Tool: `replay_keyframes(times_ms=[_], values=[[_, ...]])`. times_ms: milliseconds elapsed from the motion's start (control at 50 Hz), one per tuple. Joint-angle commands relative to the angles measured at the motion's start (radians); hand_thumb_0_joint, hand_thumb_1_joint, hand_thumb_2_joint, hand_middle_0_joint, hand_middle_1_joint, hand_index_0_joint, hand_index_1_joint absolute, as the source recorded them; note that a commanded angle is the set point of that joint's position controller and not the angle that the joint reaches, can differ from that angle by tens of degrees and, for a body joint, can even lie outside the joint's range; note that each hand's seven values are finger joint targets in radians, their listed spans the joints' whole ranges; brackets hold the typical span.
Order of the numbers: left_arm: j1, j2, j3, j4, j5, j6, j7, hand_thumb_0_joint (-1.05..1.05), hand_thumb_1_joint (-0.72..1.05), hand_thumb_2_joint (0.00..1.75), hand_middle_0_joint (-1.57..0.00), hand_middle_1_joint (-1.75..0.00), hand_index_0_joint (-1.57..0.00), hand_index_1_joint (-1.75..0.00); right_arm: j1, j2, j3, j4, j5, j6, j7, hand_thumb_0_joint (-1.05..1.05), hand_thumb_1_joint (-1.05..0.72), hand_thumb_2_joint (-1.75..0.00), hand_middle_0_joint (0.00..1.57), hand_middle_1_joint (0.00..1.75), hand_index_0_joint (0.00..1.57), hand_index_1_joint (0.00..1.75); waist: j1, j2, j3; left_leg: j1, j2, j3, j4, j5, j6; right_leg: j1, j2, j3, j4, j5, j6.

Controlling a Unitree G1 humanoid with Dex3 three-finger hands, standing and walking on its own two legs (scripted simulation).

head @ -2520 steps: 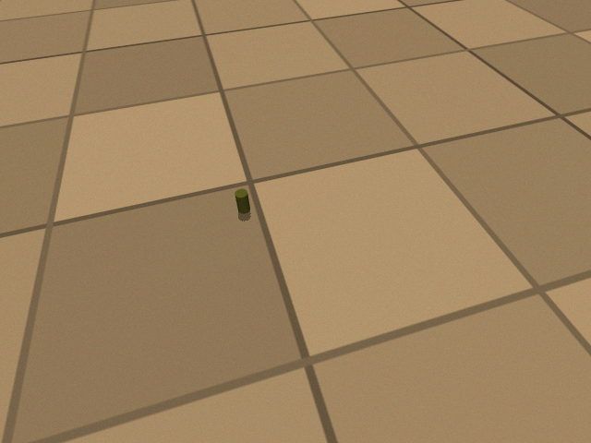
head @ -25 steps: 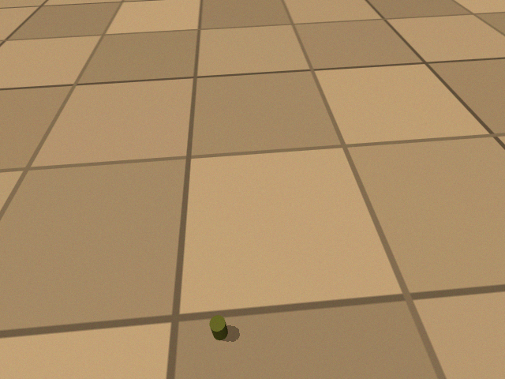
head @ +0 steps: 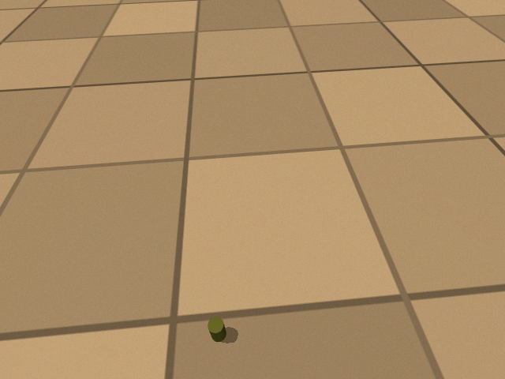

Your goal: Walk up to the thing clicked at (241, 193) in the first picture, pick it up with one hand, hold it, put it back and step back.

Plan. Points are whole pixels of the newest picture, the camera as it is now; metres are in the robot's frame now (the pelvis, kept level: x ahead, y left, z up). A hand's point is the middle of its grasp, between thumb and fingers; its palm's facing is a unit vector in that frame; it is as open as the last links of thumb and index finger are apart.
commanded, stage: stand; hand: left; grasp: from above
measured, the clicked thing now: (217, 329) +0.43 +0.18 -0.73
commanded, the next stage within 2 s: step back in 0.10 s
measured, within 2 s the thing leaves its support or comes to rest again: neither
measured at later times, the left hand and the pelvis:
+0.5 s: hand out of the picture +0.08 +0.31 -0.18, palm faces -0.04 -0.92 -0.38, open 7.4 cm; pelvis -0.07 +0.04 -0.02, yaw -1 degrees
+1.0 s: hand out of the picture -0.11 +0.27 -0.15, palm faces -0.09 -0.91 -0.41, open 7.4 cm; pelvis -0.21 +0.02 -0.02, yaw -6 degrees
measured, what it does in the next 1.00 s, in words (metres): walks backwards: right foot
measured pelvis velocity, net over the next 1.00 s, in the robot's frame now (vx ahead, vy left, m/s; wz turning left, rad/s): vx -0.21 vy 0.02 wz -0.10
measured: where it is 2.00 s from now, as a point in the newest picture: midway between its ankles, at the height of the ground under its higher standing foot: outside the picture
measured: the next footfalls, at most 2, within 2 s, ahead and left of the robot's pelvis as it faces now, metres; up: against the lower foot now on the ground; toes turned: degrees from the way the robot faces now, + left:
right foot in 0.82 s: -0.17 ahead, -0.10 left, +0.00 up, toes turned -4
left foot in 1.16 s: -0.24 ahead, +0.14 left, +0.00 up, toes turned -4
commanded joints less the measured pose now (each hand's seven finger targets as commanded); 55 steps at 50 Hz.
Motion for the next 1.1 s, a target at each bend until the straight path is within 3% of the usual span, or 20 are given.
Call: replay_keyframes(times_ms=[0, 140, 200, 260, 300, 320, 340, 360, 400, 460, 620, 720, 780, 800, 820, 840, 880, 920, 1020, 1080], values=[[-0.036, 0.206, 0.030, -0.062, -0.004, -0.020, 0.009, 0.00, 0.90, 0.90, -0.20, -0.30, -0.20, -0.30, -0.024, -0.204, -0.040, -0.058, -0.004, -0.024, -0.018, 0.00, -0.90, -0.90, 0.20, 0.30, 0.20, 0.30, 0.001, 0.008, -0.068, -0.023, 0.118, -0.075, -0.047, 0.140, 0.033, 0.020, -0.110, 0.086, -0.047, 0.135, -0.033], [-0.023, 0.285, 0.074, -0.142, -0.030, -0.004, 0.021, 0.00, 0.90, 0.90, -0.20, -0.30, -0.20, -0.30, -0.032, -0.243, -0.074, -0.120, 0.022, 0.013, -0.006, 0.00, -0.90, -0.90, 0.20, 0.30, 0.20, 0.30, -0.009, -0.027, -0.085, -0.055, 0.070, -0.044, 0.188, 0.337, 0.064, -0.054, -0.121, 0.110, 0.095, 0.400, -0.095], [-0.059, 0.307, 0.081, -0.203, -0.018, 0.008, 0.021, 0.00, 0.90, 0.90, -0.20, -0.30, -0.20, -0.30, -0.011, -0.232, -0.084, -0.155, 0.018, 0.032, 0.000, 0.00, -0.90, -0.90, 0.20, 0.30, 0.20, 0.30, -0.017, -0.104, -0.129, -0.084, 0.008, -0.003, 0.331, 0.155, 0.059, -0.101, -0.207, 0.191, 0.078, 0.358, -0.172], [-0.131, 0.333, 0.086, -0.273, 0.003, 0.018, 0.023, 0.00, 0.90, 0.90, -0.20, -0.30, -0.20, -0.30, 0.060, -0.220, -0.097, -0.178, 0.006, 0.053, 0.013, 0.00, -0.90, -0.90, 0.20, 0.30, 0.20, 0.30, -0.039, -0.210, -0.103, -0.066, -0.041, -0.004, 0.530, -0.271, 0.064, -0.271, -0.323, 0.267, 0.076, 0.313, -0.260], [-0.172, 0.316, 0.080, -0.300, 0.004, 0.025, 0.023, 0.00, 0.90, 0.90, -0.20, -0.30, -0.20, -0.30, 0.112, -0.218, -0.102, -0.182, 0.009, 0.049, 0.019, 0.00, -0.90, -0.90, 0.20, 0.30, 0.20, 0.30, -0.066, -0.177, -0.086, -0.063, -0.015, -0.003, 0.424, -0.177, 0.072, -0.283, -0.266, 0.195, 0.172, 0.273, -0.210], [-0.159, 0.296, 0.073, -0.307, 0.001, 0.031, 0.023, 0.00, 0.90, 0.90, -0.20, -0.30, -0.20, -0.30, 0.107, -0.229, -0.106, -0.188, 0.003, 0.043, 0.019, 0.00, -0.90, -0.90, 0.20, 0.30, 0.20, 0.30, -0.059, -0.113, -0.069, -0.088, 0.024, -0.030, 0.296, 0.047, 0.082, -0.263, -0.186, 0.147, 0.274, 0.211, -0.153], [-0.122, 0.251, 0.066, -0.316, -0.011, 0.041, 0.025, 0.00, 0.90, 0.90, -0.20, -0.30, -0.20, -0.30, 0.088, -0.280, -0.119, -0.214, -0.013, 0.034, 0.014, 0.00, -0.90, -0.90, 0.20, 0.30, 0.20, 0.30, -0.048, 0.075, -0.058, -0.113, 0.163, -0.217, 0.111, 0.308, 0.118, -0.286, -0.026, 0.081, 0.456, 0.045, -0.082], [-0.090, 0.218, 0.064, -0.318, -0.014, 0.052, 0.032, 0.00, 0.90, 0.90, -0.20, -0.30, -0.20, -0.30, 0.077, -0.338, -0.131, -0.228, -0.024, 0.025, 0.011, 0.00, -0.90, -0.90, 0.20, 0.30, 0.20, 0.30, -0.030, 0.203, -0.046, -0.065, 0.286, -0.390, 0.033, 0.518, 0.170, -0.388, 0.120, 0.105, 0.619, -0.398, -0.054], [-0.052, 0.234, 0.065, -0.305, -0.009, 0.061, 0.047, 0.00, 0.90, 0.90, -0.20, -0.30, -0.20, -0.30, 0.050, -0.359, -0.138, -0.254, -0.021, 0.017, -0.003, 0.00, -0.90, -0.90, 0.20, 0.30, 0.20, 0.30, -0.035, 0.160, -0.099, -0.059, 0.346, -0.417, 0.054, 0.589, 0.233, -0.393, 0.141, 0.241, 0.833, -0.466, -0.054], [0.030, 0.253, 0.068, -0.291, -0.017, 0.062, 0.041, 0.00, 0.90, 0.90, -0.20, -0.30, -0.20, -0.30, -0.037, -0.284, -0.124, -0.301, -0.022, 0.011, -0.024, 0.00, -0.90, -0.90, 0.20, 0.30, 0.20, 0.30, 0.026, 0.132, -0.108, -0.018, 0.230, -0.219, 0.122, 0.490, 0.192, -0.433, 0.125, 0.240, 0.919, -0.317, -0.043], [0.015, 0.249, 0.096, -0.368, 0.001, 0.049, 0.022, 0.00, 0.90, 0.90, -0.20, -0.30, -0.20, -0.30, 0.085, -0.286, -0.131, -0.334, -0.016, 0.007, -0.035, 0.00, -0.90, -0.90, 0.20, 0.30, 0.20, 0.30, -0.047, 0.098, -0.105, 0.050, 0.290, -0.224, 0.140, 0.425, 0.288, -0.402, 0.094, 0.170, 0.748, -0.359, 0.008], [0.128, 0.231, 0.103, -0.342, 0.003, 0.044, 0.004, 0.00, 0.90, 0.90, -0.20, -0.30, -0.20, -0.30, 0.033, -0.309, -0.129, -0.367, -0.020, 0.014, -0.026, 0.00, -0.90, -0.90, 0.20, 0.30, 0.20, 0.30, -0.015, 0.158, -0.160, -0.038, 0.270, -0.188, 0.131, 0.179, 0.236, -0.239, 0.048, 0.074, 0.465, -0.293, -0.013], [0.246, 0.229, 0.115, -0.289, 0.011, 0.041, -0.004, 0.00, 0.90, 0.90, -0.20, -0.30, -0.20, -0.30, -0.008, -0.307, -0.126, -0.369, -0.013, 0.035, -0.018, 0.00, -0.90, -0.90, 0.20, 0.30, 0.20, 0.30, 0.035, 0.156, -0.148, -0.238, 0.226, -0.147, 0.155, -0.015, 0.148, -0.033, 0.048, 0.033, 0.185, -0.118, -0.059], [0.242, 0.264, 0.126, -0.300, 0.025, 0.036, -0.002, 0.00, 0.90, 0.90, -0.20, -0.30, -0.20, -0.30, 0.018, -0.272, -0.115, -0.362, -0.007, 0.039, -0.016, 0.00, -0.90, -0.90, 0.20, 0.30, 0.20, 0.30, 0.030, 0.056, -0.123, -0.358, 0.165, -0.117, 0.235, -0.150, 0.090, 0.000, -0.028, 0.179, 0.093, -0.187, -0.089], [0.195, 0.360, 0.150, -0.339, 0.024, 0.034, -0.004, 0.00, 0.90, 0.90, -0.20, -0.30, -0.20, -0.30, -0.036, -0.220, -0.104, -0.385, 0.006, 0.034, -0.017, 0.00, -0.90, -0.90, 0.20, 0.30, 0.20, 0.30, 0.055, -0.219, -0.050, -0.487, -0.049, -0.012, 0.456, -0.326, 0.019, -0.107, -0.241, 0.508, -0.021, -0.231, -0.212], [0.098, 0.431, 0.160, -0.386, 0.032, 0.032, -0.001, 0.00, 0.90, 0.90, -0.20, -0.30, -0.20, -0.30, -0.044, -0.250, -0.120, -0.369, -0.002, 0.039, -0.031, 0.00, -0.90, -0.90, 0.20, 0.30, 0.20, 0.30, 0.068, -0.292, 0.011, -0.379, -0.089, -0.060, 0.750, -0.431, -0.007, -0.374, -0.413, 0.663, -0.106, -0.242, -0.346], [-0.057, 0.328, 0.131, -0.429, 0.017, 0.018, 0.014, 0.00, 0.90, 0.90, -0.20, -0.30, -0.20, -0.30, 0.056, -0.254, -0.119, -0.320, 0.007, 0.042, -0.026, 0.00, -0.90, -0.90, 0.20, 0.30, 0.20, 0.30, -0.035, -0.107, 0.054, -0.349, -0.113, -0.163, 0.918, -0.312, -0.003, -0.394, -0.273, 0.390, -0.001, 0.030, -0.269], [-0.074, 0.286, 0.124, -0.437, 0.023, 0.020, 0.017, 0.00, 0.90, 0.90, -0.20, -0.30, -0.20, -0.30, 0.093, -0.238, -0.103, -0.306, 0.021, 0.030, -0.031, 0.00, -0.90, -0.90, 0.20, 0.30, 0.20, 0.30, -0.044, -0.141, 0.034, -0.342, -0.133, -0.112, 0.900, -0.258, -0.001, -0.330, -0.177, 0.233, 0.053, 0.151, -0.195], [0.068, 0.263, 0.116, -0.433, 0.027, 0.024, 0.028, 0.00, 0.90, 0.90, -0.20, -0.30, -0.20, -0.30, 0.063, -0.224, -0.089, -0.340, 0.009, 0.024, -0.031, 0.00, -0.90, -0.90, 0.20, 0.30, 0.20, 0.30, 0.052, -0.166, -0.060, -0.387, -0.059, -0.048, 0.573, -0.359, -0.010, 0.016, -0.221, 0.248, 0.160, 0.350, -0.232], [0.074, 0.276, 0.111, -0.443, 0.013, 0.038, 0.023, 0.00, 0.90, 0.90, -0.20, -0.30, -0.20, -0.30, 0.110, -0.212, -0.091, -0.322, 0.000, 0.018, -0.028, 0.00, -0.90, -0.90, 0.20, 0.30, 0.20, 0.30, 0.036, -0.204, -0.105, -0.286, -0.037, 0.021, 0.308, -0.294, 0.006, 0.043, -0.211, 0.249, 0.224, 0.401, -0.214]])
